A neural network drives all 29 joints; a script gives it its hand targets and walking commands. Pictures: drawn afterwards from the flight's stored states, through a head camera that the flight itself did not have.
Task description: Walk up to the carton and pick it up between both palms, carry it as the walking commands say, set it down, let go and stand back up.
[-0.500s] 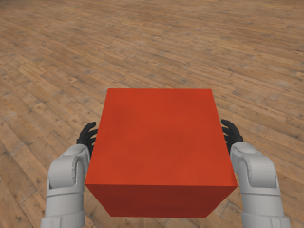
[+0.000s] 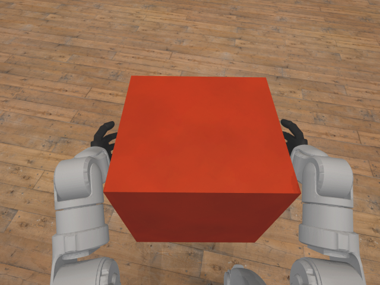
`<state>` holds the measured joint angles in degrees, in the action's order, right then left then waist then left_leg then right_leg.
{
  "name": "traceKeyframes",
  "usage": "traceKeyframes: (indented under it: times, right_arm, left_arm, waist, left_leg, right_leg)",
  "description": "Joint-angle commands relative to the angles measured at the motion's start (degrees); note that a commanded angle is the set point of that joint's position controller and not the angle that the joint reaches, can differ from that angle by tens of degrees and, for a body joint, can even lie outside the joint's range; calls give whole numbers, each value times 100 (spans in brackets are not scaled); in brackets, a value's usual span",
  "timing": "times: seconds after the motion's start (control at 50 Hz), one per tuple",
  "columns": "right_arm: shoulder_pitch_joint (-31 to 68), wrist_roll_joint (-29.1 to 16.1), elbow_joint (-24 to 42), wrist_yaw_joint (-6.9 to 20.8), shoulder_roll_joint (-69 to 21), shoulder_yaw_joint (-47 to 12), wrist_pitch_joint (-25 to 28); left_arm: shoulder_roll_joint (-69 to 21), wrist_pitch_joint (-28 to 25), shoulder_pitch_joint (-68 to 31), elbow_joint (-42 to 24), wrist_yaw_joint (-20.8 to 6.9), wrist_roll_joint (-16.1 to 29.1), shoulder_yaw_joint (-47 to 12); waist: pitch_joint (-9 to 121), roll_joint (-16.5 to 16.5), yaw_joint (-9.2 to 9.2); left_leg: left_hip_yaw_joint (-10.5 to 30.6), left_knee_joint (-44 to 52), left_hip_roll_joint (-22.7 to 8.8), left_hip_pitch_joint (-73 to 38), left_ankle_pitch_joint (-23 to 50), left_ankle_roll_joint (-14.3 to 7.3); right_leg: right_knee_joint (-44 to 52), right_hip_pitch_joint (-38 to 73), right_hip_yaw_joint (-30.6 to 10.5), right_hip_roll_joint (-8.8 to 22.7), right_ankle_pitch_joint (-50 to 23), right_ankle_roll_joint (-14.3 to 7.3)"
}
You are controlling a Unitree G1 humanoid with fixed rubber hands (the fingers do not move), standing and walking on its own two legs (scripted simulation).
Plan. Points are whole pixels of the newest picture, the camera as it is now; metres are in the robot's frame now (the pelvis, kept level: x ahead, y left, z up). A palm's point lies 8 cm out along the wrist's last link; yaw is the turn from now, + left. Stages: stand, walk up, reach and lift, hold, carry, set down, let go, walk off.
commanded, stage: carry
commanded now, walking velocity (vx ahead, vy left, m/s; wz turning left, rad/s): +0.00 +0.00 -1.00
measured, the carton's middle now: (197, 164) +0.38 +0.02 +0.02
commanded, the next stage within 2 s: none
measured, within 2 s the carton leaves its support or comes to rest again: neither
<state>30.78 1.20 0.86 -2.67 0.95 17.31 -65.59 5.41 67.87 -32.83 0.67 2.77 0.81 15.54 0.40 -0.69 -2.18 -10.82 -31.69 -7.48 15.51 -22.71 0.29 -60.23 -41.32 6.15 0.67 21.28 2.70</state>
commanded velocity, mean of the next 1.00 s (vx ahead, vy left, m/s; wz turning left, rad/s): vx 0.00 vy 0.00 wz -1.00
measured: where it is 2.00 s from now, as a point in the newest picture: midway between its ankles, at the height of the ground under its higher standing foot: outside the picture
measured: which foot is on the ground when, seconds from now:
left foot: down 0.00-0.16, up 0.18-0.38, down 0.40-0.68, up 0.70-0.94, down 0.96-1.00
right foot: up 0.00-0.14, down 0.16-0.42, up 0.44-0.64, down 0.66-0.98, up 1.00-1.00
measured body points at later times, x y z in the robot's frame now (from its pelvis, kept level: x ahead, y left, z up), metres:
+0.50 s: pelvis +0.06 -0.03 -0.02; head +0.15 -0.04 +0.42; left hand +0.47 -0.04 +0.04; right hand +0.29 -0.37 +0.06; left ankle +0.11 +0.07 -0.73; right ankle +0.05 -0.12 -0.70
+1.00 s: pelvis +0.08 -0.05 -0.02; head +0.13 -0.08 +0.42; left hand +0.42 -0.26 +0.04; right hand +0.10 -0.46 +0.07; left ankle +0.19 -0.01 -0.74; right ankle +0.02 -0.15 -0.73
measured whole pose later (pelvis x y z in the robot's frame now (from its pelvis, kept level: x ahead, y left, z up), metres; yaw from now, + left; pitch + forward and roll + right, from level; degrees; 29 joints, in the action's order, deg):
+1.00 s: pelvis +0.08 -0.05 -0.02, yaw -59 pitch +6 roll +0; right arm 29.3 -1.4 -1.3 -1.0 4.3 14.8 -63.2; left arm 1.9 65.9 -26.2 -4.3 3.4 -1.8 14.4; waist 1.0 -3.9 1.7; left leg -5.3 -41.0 -3.7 28.1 -17.1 2.7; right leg -44.1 -32.5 -5.2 -5.3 18.5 -0.8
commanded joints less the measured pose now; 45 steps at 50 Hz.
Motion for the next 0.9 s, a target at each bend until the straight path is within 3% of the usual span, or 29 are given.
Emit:
traceKeyframes:
  times: [0.0, 0.04, 0.1, 0.12, 0.14, 0.16, 0.18, 0.2, 0.24, 0.26, 0.3, 0.34, 0.38, 0.4, 0.42, 0.44, 0.46, 0.48, 0.5, 0.54, 0.6, 0.62, 0.64, 0.66, 0.68, 0.7, 0.76, 0.8, 0.88]
  right_arm:
    - [3949, -1774, 951, 1184, -4920, -3923, 66]
    - [3917, -1748, 963, 1166, -4811, -3957, 65]
    - [3701, -1741, 938, 1210, -4790, -4013, 47]
    - [3518, -1732, 898, 1244, -4819, -4039, 26]
    - [3407, -1707, 866, 1296, -4833, -4054, -21]
    - [3123, -1637, 807, 1378, -5023, -4118, -74]
    - [4236, -1968, 1053, 1446, -5237, -4336, 13]
    - [3833, -2031, 717, 1440, -5440, -4338, 33]
    - [3992, -2400, 1057, 1491, -5666, -4694, 152]
    - [4344, -2579, 1298, 1491, -5683, -4826, 203]
    - [4474, -2657, 1566, 1420, -5622, -4814, 279]
    - [4192, -2590, 1427, 1364, -5457, -4663, 270]
    - [3792, -2444, 1212, 1346, -5359, -4543, 243]
    - [3607, -2316, 1061, 1345, -5304, -4447, 244]
    - [3267, -2105, 913, 1338, -5218, -4367, 260]
    - [3226, -2198, 1001, 1352, -5327, -4412, 241]
    - [3389, -2181, 1079, 1346, -5257, -4421, 258]
    - [3450, -2125, 1258, 1321, -5156, -4412, 284]
    - [3637, -2089, 1448, 1289, -5053, -4453, 306]
    - [3755, -2014, 1471, 1233, -4826, -4443, 311]
    - [3367, -1875, 1074, 1237, -4776, -4335, 232]
    - [3236, -1841, 918, 1260, -4770, -4285, 187]
    - [3185, -1827, 792, 1302, -4746, -4236, 129]
    - [3078, -1741, 666, 1352, -4756, -4165, 63]
    - [3498, -1812, 643, 1421, -5010, -4253, 45]
    - [3218, -1790, 356, 1419, -5170, -4238, 65]
    - [3563, -2306, 638, 1527, -5674, -4715, 191]
    - [4105, -2526, 1061, 1475, -5704, -4845, 264]
    - [3597, -2483, 905, 1418, -5502, -4615, 237]
  left_arm:
    - [-6104, -130, -4214, -842, -1191, 2296, -4470]
    - [-6076, -130, -4122, -795, -1178, 2305, -4466]
    - [-6080, -112, -3855, -682, -1179, 2232, -4359]
    - [-6122, -101, -3643, -603, -1187, 2151, -4288]
    - [-6175, -76, -3229, -482, -1210, 1999, -4183]
    - [-6295, -20, -2693, -112, -1239, 1814, -3998]
    - [-5978, -185, -3877, -528, -1211, 1974, -4179]
    - [-6078, -184, -3399, -531, -1180, 1895, -4122]
    - [-6219, -255, -3422, -1072, -1142, 1751, -4310]
    - [-6166, -284, -3752, -1306, -1114, 1787, -4456]
    - [-6055, -325, -3930, -1621, -1039, 1868, -4536]
    - [-5778, -316, -3784, -1661, -958, 1831, -4489]
    - [-5652, -261, -3508, -1504, -946, 1765, -4437]
    - [-5707, -219, -3277, -1305, -970, 1706, -4401]
    - [-5928, -162, -3095, -1310, -1016, 1765, -4495]
    - [-5866, -221, -3455, -1666, -1034, 1839, -4615]
    - [-5821, -236, -3776, -1711, -1055, 1999, -4705]
    - [-5935, -236, -3752, -1550, -1094, 2089, -4768]
    - [-5997, -246, -3724, -1396, -1127, 2136, -4811]
    - [-5996, -264, -3618, -1251, -1147, 2234, -4826]
    - [-5937, -216, -3198, -918, -1171, 2132, -4617]
    - [-5961, -200, -2990, -764, -1194, 2035, -4523]
    - [-5975, -175, -2779, -619, -1225, 1904, -4414]
    - [-6046, -125, -2370, -307, -1266, 1771, -4261]
    - [-5833, -174, -2743, -209, -1272, 1771, -4188]
    - [-5975, -159, -2596, -198, -1277, 1818, -4136]
    - [-6093, -266, -3000, -960, -1261, 1699, -4348]
    - [-6032, -320, -3528, -1397, -1198, 1820, -4468]
    - [-5682, -296, -3088, -1428, -1083, 1652, -4354]
  waist:
    - [2236, 1281, 359]
    - [2209, 1392, 362]
    - [2498, 1699, 340]
    - [2712, 1500, 241]
    - [2894, 824, 22]
    - [3137, -705, 182]
    - [3888, -1647, 146]
    - [3918, -1242, 28]
    - [3450, -542, 96]
    - [3243, -483, 101]
    - [3367, -475, 115]
    - [3597, -474, 119]
    - [3603, -175, 238]
    - [3578, 818, 321]
    - [3401, 2522, 293]
    - [3345, 1894, 318]
    - [3199, 1416, 354]
    - [2990, 1128, 366]
    - [2887, 1128, 360]
    - [2788, 1288, 356]
    - [2703, 1479, 350]
    - [2756, 1223, 265]
    - [2814, 755, 141]
    - [2806, -400, 117]
    - [3280, -2016, 184]
    - [3295, -1435, 133]
    - [2857, -850, 170]
    - [2727, -795, 159]
    - [3057, -821, 123]
  left_leg:
    - [24, -82, -1226, -2132, 5378, -364]
    - [-323, -307, -1190, -1926, 5397, -226]
    - [-709, -1420, -1125, -1844, 6329, 71]
    - [-826, -2277, -1059, -1500, 6203, 256]
    - [-565, -3361, -959, -134, 4515, 472]
    - [-236, -4223, -473, 1888, -868, 731]
    - [409, -4626, 238, 3016, -2006, 923]
    - [931, -4739, 14, 3090, -1951, 813]
    - [1094, -3514, -211, 2621, -1239, 769]
    - [1077, -2861, -190, 2291, -1051, 776]
    - [892, -2265, 88, 1630, -648, 756]
    - [955, -1626, 212, 1093, -268, 646]
    - [1007, -175, 24, -140, 857, 388]
    - [1864, 722, -1017, -1379, 2460, -37]
    - [2813, 400, -2476, -2250, 5202, -847]
    - [2466, 3, -2513, -2717, 6657, -1082]
    - [2057, -99, -2357, -2664, 6894, -972]
    - [1568, -89, -2211, -2494, 6412, -718]
    - [1086, -158, -1998, -2344, 5917, -468]
    - [181, -280, -1566, -1963, 5488, -156]
    - [-378, -860, -1464, -1699, 5539, 85]
    - [-555, -1441, -1393, -1347, 5447, 267]
    - [-459, -2168, -1327, -444, 4582, 503]
    - [-327, -3117, -968, 1002, 1025, 727]
    - [10, -3945, -122, 2633, -1778, 1057]
    - [649, -4294, -212, 3051, -1903, 982]
    - [851, -3330, -135, 2570, -925, 953]
    - [658, -2823, 61, 2057, -564, 955]
    - [814, -1831, 329, 1388, -318, 771]
  right_leg:
    - [419, -200, 351, 133, -340, 76]
    - [1124, 335, 667, -18, -480, 4]
    - [2316, 1427, 1228, -612, -537, -199]
    - [3139, 2215, 1201, -744, -1161, -320]
    - [3682, 3561, 348, -337, -2249, -628]
    - [2586, 5060, -1087, 1010, -6310, -1153]
    - [2385, 6067, -2724, 1703, -8115, -1852]
    - [2466, 6009, -2491, 1687, -7695, -1870]
    - [2604, 5001, -1983, 1367, -5822, -1557]
    - [2686, 4323, -1979, 1313, -5298, -1481]
    - [2696, 3739, -2041, 1188, -5146, -1456]
    - [2567, 3459, -2101, 1041, -4798, -1313]
    - [2042, 2512, -1731, 694, -3855, -936]
    - [1172, 1099, -1014, 119, -2031, -441]
    - [-13, -253, 39, -382, 1183, -125]
    - [-255, -585, -196, 142, 1479, -188]
    - [-103, -514, -170, 219, 1183, -196]
    - [231, -328, -228, 385, 825, -166]
    - [668, -16, -233, 433, 483, -144]
    - [1346, 826, 287, 55, 145, -96]
    - [2384, 1689, 821, -358, -149, -175]
    - [3077, 2296, 806, -395, -756, -236]
    - [3523, 3199, 305, -147, -1530, -376]
    - [3238, 4072, -870, 772, -4569, -761]
    - [2617, 5159, -2783, 1979, -7996, -1473]
    - [2224, 5523, -2426, 1825, -8880, -1606]
    - [2653, 4319, -1786, 1220, -5703, -1357]
    - [2779, 3595, -1715, 1073, -4993, -1368]
    - [2772, 3398, -2221, 1015, -4439, -1281]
